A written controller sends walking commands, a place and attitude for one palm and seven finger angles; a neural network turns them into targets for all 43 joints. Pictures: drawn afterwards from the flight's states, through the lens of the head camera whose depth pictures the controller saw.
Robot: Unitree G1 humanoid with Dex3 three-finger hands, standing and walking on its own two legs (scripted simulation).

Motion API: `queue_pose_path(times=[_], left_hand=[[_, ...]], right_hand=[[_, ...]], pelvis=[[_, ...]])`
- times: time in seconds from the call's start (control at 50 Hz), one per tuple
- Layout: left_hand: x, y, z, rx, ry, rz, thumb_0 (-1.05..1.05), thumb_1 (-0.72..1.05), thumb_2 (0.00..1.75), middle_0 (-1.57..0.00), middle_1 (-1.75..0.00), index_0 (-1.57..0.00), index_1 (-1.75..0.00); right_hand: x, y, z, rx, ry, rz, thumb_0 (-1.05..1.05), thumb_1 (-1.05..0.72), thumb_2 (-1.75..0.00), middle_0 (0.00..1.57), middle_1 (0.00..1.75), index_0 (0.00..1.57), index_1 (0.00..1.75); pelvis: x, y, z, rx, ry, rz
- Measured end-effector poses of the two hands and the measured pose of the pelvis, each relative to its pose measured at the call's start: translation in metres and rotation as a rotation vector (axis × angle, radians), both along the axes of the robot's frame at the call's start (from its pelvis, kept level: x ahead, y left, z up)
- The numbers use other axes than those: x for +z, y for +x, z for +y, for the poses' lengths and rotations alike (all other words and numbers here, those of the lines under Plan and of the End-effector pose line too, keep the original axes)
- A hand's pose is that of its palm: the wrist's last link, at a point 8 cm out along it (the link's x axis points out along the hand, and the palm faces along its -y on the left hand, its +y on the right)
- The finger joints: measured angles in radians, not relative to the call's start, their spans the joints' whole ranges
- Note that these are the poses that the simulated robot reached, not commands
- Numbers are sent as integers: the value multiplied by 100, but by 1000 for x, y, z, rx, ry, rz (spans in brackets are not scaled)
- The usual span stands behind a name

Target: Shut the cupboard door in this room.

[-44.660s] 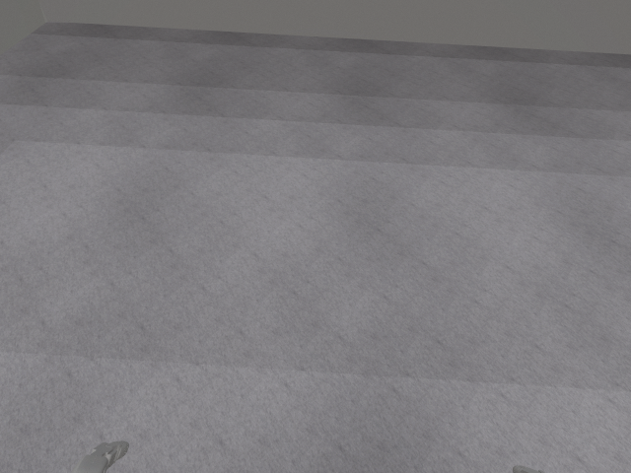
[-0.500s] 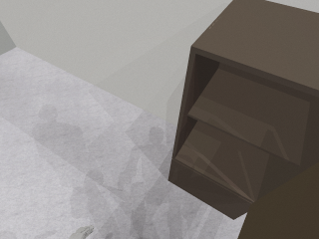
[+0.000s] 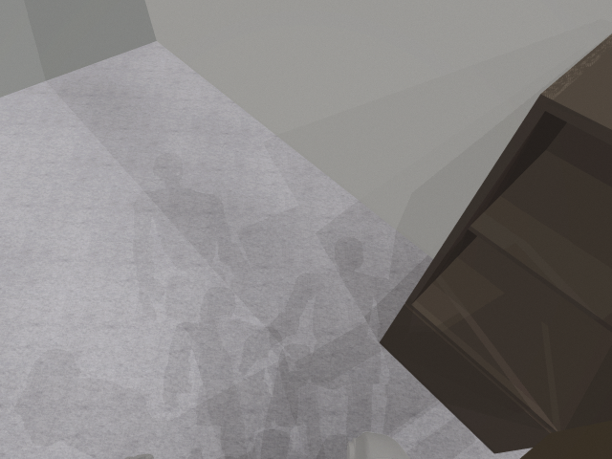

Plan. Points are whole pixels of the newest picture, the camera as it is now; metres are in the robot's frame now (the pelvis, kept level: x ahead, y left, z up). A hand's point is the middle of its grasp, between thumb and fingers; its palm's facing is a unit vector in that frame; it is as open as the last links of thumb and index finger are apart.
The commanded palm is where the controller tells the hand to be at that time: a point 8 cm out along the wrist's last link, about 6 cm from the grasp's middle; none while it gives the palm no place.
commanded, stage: turn or walk to find it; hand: left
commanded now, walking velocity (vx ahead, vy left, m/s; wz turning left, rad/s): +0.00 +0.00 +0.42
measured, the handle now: out of the picture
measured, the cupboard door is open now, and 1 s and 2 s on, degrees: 76 71 46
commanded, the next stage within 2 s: stand and wait in 0.16 s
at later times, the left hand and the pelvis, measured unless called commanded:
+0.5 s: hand out of the picture +0.06 +0.18 -0.16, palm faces +0.15 -0.97 -0.22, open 7.2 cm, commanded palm none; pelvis -0.01 +0.00 +0.00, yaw +7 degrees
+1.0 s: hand out of the picture +0.04 +0.18 -0.17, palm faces +0.30 -0.94 -0.17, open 7.2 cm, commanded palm none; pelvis -0.01 -0.01 +0.00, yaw +17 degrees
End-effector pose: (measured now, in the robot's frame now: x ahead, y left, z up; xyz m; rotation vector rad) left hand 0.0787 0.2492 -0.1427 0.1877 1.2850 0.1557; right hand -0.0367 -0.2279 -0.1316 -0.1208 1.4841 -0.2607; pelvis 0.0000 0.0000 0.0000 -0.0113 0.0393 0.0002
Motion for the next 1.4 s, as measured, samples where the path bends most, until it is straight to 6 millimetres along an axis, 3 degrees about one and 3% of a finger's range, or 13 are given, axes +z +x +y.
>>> queue_pose_path(times=[0.12,0.28,0.38,0.48,0.6,0.72,0.84,0.9,0.98,1.1,1.2,1.3,1.4], left_hand=[[12,-6,1,50,6,-32,0,91,90,-20,-30,-20,-30],[17,-8,-28,64,-8,-67,0,91,90,-20,-30,-20,-30],[16,-23,-43,66,-13,-65,0,91,90,-20,-30,-20,-30],[14,-34,-27,115,-1,-75,-2,93,90,-21,-30,-20,-30],[-6,-58,-1,171,-21,-29,-1,92,90,-20,-30,-20,-30],[4,-79,8,204,-9,52,0,91,90,-20,-30,-20,-30],[12,-75,0,237,16,26,0,91,90,-20,-30,-20,-30],[6,-68,-13,248,1,-12,0,91,90,-20,-30,-20,-30],[-2,-65,-29,263,-50,-55,0,92,90,-20,-30,-20,-30],[-3,-71,8,316,-28,-129,-2,94,90,-21,-30,-20,-30],[-21,-95,53,364,-17,-115,-1,92,90,-21,-30,-20,-30],[-7,-121,80,384,4,-27,0,92,90,-20,-30,-20,-30],[8,-133,92,429,22,-27,0,91,90,-20,-30,-20,-30]], right_hand=[[-1,25,3,85,28,-11,0,-91,-89,20,29,20,30],[-15,21,5,92,84,-4,0,-91,-90,20,29,17,30],[-26,19,4,82,110,-7,1,-91,-90,20,29,18,30],[-22,22,6,107,92,9,1,-91,-90,20,29,17,29],[-17,24,11,146,36,16,1,-91,-90,20,29,17,29],[-5,29,12,184,27,36,1,-91,-90,20,29,18,29],[-8,31,12,223,66,68,0,-91,-90,20,29,19,30],[-8,26,19,175,86,67,0,-91,-90,20,29,19,30],[-10,26,17,188,87,68,0,-91,-90,20,29,20,30],[-11,45,20,283,37,73,1,-91,-90,20,29,20,30],[-14,67,31,349,-36,0,1,-91,-90,20,29,20,30],[2,80,48,398,-59,-33,1,-91,-89,20,29,19,29],[12,90,63,460,-52,-10,1,-91,-89,20,29,17,28]], pelvis=[[6,-1,0,53,5,6],[4,-6,-11,99,13,5],[0,-10,-11,98,25,-15],[1,-11,-5,121,22,-37],[-8,-10,10,141,27,-39],[4,-8,11,181,11,-12],[6,-7,-4,237,14,11],[3,-5,-15,261,18,17],[-1,-8,-9,276,9,7],[-6,-18,18,358,-1,-18],[-22,-27,47,394,0,-16],[-5,-31,63,407,-17,2],[7,-28,69,449,-25,16]])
